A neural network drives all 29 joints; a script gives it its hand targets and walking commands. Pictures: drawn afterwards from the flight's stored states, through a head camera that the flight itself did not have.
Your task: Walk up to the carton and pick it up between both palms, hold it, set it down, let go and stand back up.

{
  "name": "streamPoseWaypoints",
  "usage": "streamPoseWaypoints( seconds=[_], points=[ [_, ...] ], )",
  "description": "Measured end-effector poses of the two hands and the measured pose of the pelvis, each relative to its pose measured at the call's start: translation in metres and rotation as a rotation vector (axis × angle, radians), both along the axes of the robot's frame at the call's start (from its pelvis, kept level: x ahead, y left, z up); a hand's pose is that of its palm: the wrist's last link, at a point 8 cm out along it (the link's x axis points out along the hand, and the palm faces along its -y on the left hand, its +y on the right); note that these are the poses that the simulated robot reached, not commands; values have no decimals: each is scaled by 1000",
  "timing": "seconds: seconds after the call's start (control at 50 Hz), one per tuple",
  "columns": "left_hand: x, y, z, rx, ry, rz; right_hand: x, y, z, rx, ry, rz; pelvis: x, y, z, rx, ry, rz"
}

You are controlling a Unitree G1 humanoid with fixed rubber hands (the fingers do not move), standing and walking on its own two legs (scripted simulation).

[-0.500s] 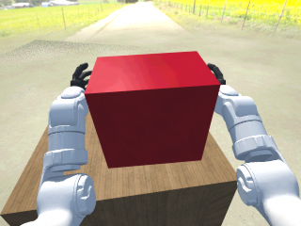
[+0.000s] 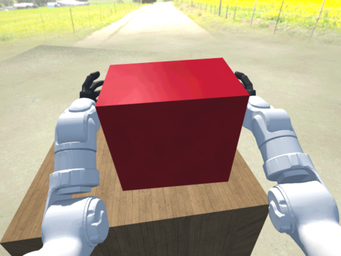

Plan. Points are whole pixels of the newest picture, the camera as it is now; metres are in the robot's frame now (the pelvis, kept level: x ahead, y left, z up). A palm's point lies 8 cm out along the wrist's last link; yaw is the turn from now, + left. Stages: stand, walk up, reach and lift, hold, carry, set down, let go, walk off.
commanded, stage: hold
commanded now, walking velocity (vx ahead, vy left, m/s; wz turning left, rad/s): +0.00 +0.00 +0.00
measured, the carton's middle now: (171, 125) +0.37 -0.02 +0.21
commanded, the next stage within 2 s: none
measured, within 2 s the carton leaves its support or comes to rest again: neither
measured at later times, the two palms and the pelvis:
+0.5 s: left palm (89, 105) +0.38 +0.16 +0.27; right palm (245, 103) +0.36 -0.20 +0.26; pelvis +0.00 +0.00 +0.00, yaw +0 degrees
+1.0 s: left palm (89, 104) +0.38 +0.16 +0.27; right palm (245, 102) +0.36 -0.20 +0.26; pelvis +0.00 +0.00 +0.00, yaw +0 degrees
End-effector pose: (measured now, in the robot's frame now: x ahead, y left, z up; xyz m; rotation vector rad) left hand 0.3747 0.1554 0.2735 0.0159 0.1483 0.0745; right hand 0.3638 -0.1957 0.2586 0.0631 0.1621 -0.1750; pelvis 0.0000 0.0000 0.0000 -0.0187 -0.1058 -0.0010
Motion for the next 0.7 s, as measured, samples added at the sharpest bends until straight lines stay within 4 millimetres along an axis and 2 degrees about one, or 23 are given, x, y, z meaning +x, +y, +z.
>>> streamPoseWaypoints(
  seconds=[0.7],
  points=[
    [1, 0, 1, -3, 3, 2, 0, 0, 0, 0, 4, 1, 0, 0, 0, 0, 2, 1]
  ],
)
